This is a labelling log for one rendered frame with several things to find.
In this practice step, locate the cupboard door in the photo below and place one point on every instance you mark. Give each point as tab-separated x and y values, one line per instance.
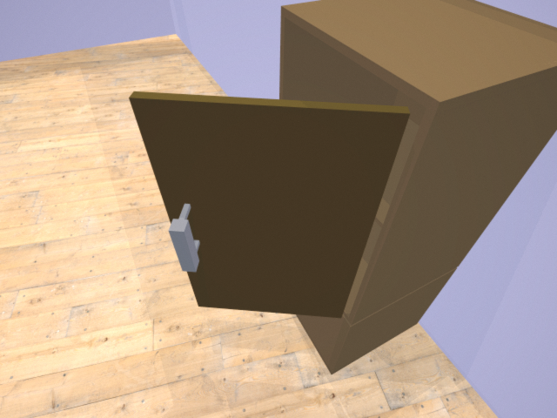
283	193

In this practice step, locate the handle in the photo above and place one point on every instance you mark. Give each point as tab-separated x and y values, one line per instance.
185	246

